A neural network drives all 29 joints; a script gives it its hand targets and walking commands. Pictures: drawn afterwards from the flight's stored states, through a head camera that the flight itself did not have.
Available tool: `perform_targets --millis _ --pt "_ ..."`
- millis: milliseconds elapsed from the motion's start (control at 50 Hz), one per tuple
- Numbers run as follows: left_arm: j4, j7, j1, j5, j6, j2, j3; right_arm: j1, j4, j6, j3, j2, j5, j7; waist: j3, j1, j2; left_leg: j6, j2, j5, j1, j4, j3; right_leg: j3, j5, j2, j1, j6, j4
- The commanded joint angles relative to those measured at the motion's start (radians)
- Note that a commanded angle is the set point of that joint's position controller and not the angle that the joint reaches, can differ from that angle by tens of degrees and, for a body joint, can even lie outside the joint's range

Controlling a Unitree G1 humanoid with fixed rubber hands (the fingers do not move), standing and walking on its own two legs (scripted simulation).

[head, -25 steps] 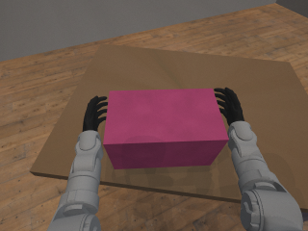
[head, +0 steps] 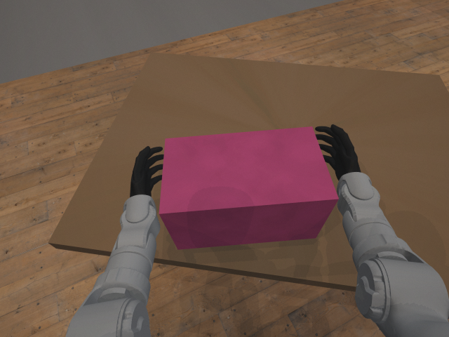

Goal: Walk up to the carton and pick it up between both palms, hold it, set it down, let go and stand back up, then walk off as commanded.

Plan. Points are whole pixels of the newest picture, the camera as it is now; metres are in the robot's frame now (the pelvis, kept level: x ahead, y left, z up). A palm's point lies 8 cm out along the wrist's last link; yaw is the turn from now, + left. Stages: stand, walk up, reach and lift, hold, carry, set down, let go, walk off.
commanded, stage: set down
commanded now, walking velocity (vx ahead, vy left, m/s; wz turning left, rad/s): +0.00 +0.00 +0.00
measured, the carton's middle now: (243, 189) +0.40 +0.01 -0.01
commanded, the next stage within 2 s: none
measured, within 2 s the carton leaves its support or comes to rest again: rests again in 0.44 s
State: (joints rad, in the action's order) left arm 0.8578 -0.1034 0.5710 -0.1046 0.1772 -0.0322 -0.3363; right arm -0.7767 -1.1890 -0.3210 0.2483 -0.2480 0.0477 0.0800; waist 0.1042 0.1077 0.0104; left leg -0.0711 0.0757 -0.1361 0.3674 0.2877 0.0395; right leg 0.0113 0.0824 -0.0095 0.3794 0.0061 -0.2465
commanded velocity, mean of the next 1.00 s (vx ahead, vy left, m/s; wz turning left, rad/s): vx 0.00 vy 0.00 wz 0.00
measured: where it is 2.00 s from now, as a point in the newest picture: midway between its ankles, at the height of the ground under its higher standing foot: outside the picture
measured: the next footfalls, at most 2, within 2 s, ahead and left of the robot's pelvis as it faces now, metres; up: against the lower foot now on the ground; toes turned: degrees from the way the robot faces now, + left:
none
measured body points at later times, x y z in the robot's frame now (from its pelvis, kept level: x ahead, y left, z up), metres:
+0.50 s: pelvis +0.01 +0.00 -0.01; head +0.10 -0.01 +0.43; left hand +0.37 +0.21 -0.01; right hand +0.46 -0.17 +0.01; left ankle -0.01 +0.16 -0.75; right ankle +0.01 -0.12 -0.75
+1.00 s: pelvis +0.00 +0.00 -0.01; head +0.11 -0.02 +0.43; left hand +0.37 +0.20 -0.02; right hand +0.45 -0.17 +0.00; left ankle -0.01 +0.16 -0.75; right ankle +0.01 -0.12 -0.75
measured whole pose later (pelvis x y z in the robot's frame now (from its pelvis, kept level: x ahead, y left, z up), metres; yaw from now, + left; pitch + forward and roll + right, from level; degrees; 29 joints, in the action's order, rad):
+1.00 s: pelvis +0.00 +0.00 -0.01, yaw -2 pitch +22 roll +0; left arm 1.14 -0.09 0.63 -0.05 0.52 -0.01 -0.37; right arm -0.85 -1.38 -0.55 0.30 -0.26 0.14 0.07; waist 0.17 0.13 0.03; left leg -0.07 0.08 -0.15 0.60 0.36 0.01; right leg 0.04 0.08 -0.01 0.63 0.01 -0.32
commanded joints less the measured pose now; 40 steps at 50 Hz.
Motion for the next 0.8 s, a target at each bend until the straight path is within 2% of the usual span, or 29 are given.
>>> perform_targets --millis 0,60,100,120,180,200,260,320,340,360,400,420,460,480,500,520,560,600,620,680,700,780 --pt "-0.099 0.092 0.549 -0.037 0.089 -0.434 0.278 -0.442 0.058 -0.051 -0.176 0.498 0.087 0.118 0.510 0.005 -0.067 0.007 -0.074 0.326 -0.123 0.033 -0.141 -0.088 -0.210 -0.022 -0.243 0.001 -0.036" --pt "-0.066 0.096 0.572 -0.028 0.112 -0.414 0.264 -0.442 0.036 -0.057 -0.154 0.489 0.105 0.116 0.523 -0.002 -0.078 0.016 -0.078 0.279 -0.085 0.029 -0.149 -0.084 -0.187 -0.018 -0.248 0.009 -0.036" --pt "-0.055 0.090 0.568 -0.040 0.132 -0.412 0.257 -0.451 0.031 -0.067 -0.151 0.492 0.111 0.121 0.550 0.015 -0.069 0.016 -0.074 0.268 -0.076 0.029 -0.152 -0.085 -0.169 -0.021 -0.227 0.007 -0.042" --pt "-0.044 0.086 0.580 -0.038 0.136 -0.417 0.260 -0.452 0.007 -0.069 -0.138 0.485 0.121 0.123 0.546 0.003 -0.054 0.013 -0.073 0.260 -0.079 0.030 -0.151 -0.090 -0.147 -0.022 -0.204 0.005 -0.041" --pt "-0.017 0.085 0.557 -0.026 0.168 -0.422 0.265 -0.455 0.007 -0.096 -0.143 0.487 0.129 0.117 0.584 0.004 -0.073 0.011 -0.073 0.305 -0.075 0.051 -0.148 -0.095 -0.190 -0.028 -0.197 0.006 -0.052" --pt "-0.015 0.082 0.573 -0.023 0.179 -0.419 0.275 -0.457 0.004 -0.102 -0.146 0.488 0.127 0.119 0.608 0.010 -0.053 0.004 -0.069 0.322 -0.075 0.060 -0.150 -0.091 -0.197 -0.027 -0.188 0.000 -0.055" --pt "0.010 0.076 0.568 -0.018 0.211 -0.408 0.267 -0.447 -0.031 -0.117 -0.148 0.487 0.130 0.118 0.613 0.012 -0.051 -0.001 -0.065 0.345 -0.064 0.077 -0.150 -0.089 -0.220 -0.030 -0.173 -0.002 -0.067" --pt "0.043 0.077 0.541 -0.019 0.235 -0.414 0.267 -0.447 -0.051 -0.142 -0.148 0.479 0.135 0.114 0.598 -0.006 -0.062 -0.007 -0.065 0.363 -0.069 0.088 -0.143 -0.099 -0.217 -0.042 -0.145 -0.005 -0.064" --pt "0.051 0.077 0.531 -0.020 0.245 -0.408 0.259 -0.444 -0.064 -0.146 -0.156 0.474 0.134 0.114 0.597 0.012 -0.065 -0.007 -0.065 0.370 -0.060 0.088 -0.140 -0.090 -0.222 -0.039 -0.152 -0.007 -0.069" --pt "0.051 0.078 0.527 -0.018 0.251 -0.412 0.264 -0.425 -0.089 -0.147 -0.147 0.483 0.139 0.110 0.599 0.000 -0.065 -0.010 -0.065 0.378 -0.058 0.094 -0.142 -0.093 -0.238 -0.040 -0.156 -0.008 -0.066" --pt "0.076 0.082 0.514 -0.019 0.269 -0.410 0.262 -0.433 -0.097 -0.163 -0.151 0.474 0.136 0.109 0.592 -0.001 -0.067 -0.013 -0.068 0.398 -0.029 0.093 -0.143 -0.093 -0.275 -0.045 -0.161 -0.005 -0.079" --pt "0.075 0.082 0.512 -0.016 0.282 -0.408 0.252 -0.424 -0.108 -0.170 -0.162 0.484 0.136 0.105 0.624 0.012 -0.070 -0.012 -0.070 0.423 -0.024 0.105 -0.145 -0.085 -0.315 -0.042 -0.174 -0.006 -0.086" --pt "0.087 0.089 0.504 -0.016 0.305 -0.398 0.248 -0.427 -0.106 -0.186 -0.172 0.488 0.136 0.100 0.624 0.003 -0.078 -0.013 -0.070 0.425 0.003 0.112 -0.143 -0.079 -0.343 -0.041 -0.185 -0.003 -0.099" --pt "0.111 0.087 0.481 -0.024 0.314 -0.396 0.249 -0.426 -0.115 -0.193 -0.176 0.495 0.138 0.101 0.620 0.018 -0.068 -0.012 -0.071 0.407 0.032 0.108 -0.145 -0.075 -0.344 -0.038 -0.205 -0.002 -0.105" --pt "0.112 0.091 0.498 -0.017 0.320 -0.394 0.256 -0.426 -0.113 -0.200 -0.167 0.487 0.149 0.098 0.621 -0.008 -0.086 -0.010 -0.073 0.397 0.032 0.109 -0.150 -0.080 -0.353 -0.038 -0.193 0.005 -0.105" --pt "0.126 0.092 0.471 -0.030 0.323 -0.393 0.244 -0.420 -0.122 -0.200 -0.175 0.495 0.142 0.100 0.601 0.015 -0.074 -0.010 -0.072 0.393 0.042 0.102 -0.148 -0.078 -0.334 -0.041 -0.196 0.003 -0.106" --pt "0.134 0.094 0.478 -0.028 0.333 -0.391 0.251 -0.409 -0.162 -0.204 -0.158 0.489 0.155 0.100 0.576 0.006 -0.073 -0.011 -0.071 0.392 0.029 0.106 -0.146 -0.081 -0.306 -0.043 -0.162 0.000 -0.098" --pt "0.163 0.102 0.451 -0.029 0.338 -0.377 0.243 -0.397 -0.177 -0.210 -0.160 0.474 0.159 0.094 0.541 -0.008 -0.097 -0.006 -0.072 0.390 0.040 0.109 -0.151 -0.085 -0.312 -0.043 -0.151 0.005 -0.099" --pt "0.161 0.104 0.455 -0.033 0.343 -0.381 0.236 -0.390 -0.189 -0.209 -0.169 0.478 0.154 0.095 0.538 0.006 -0.087 -0.008 -0.074 0.383 0.053 0.100 -0.148 -0.082 -0.308 -0.042 -0.167 0.003 -0.096" --pt "0.189 0.110 0.458 -0.036 0.346 -0.369 0.223 -0.391 -0.192 -0.208 -0.153 0.486 0.167 0.095 0.530 -0.002 -0.115 0.007 -0.076 0.307 0.094 0.088 -0.155 -0.073 -0.258 -0.035 -0.169 0.011 -0.096" --pt "0.201 0.106 0.456 -0.043 0.352 -0.373 0.218 -0.401 -0.193 -0.213 -0.150 0.492 0.169 0.095 0.527 0.008 -0.102 0.007 -0.075 0.296 0.098 0.087 -0.157 -0.076 -0.236 -0.036 -0.166 0.011 -0.094" --pt "0.221 0.110 0.446 -0.044 0.357 -0.364 0.204 -0.409 -0.177 -0.218 -0.148 0.479 0.183 0.099 0.529 0.019 -0.114 0.014 -0.081 0.254 0.098 0.086 -0.165 -0.079 -0.171 -0.032 -0.129 0.010 -0.086"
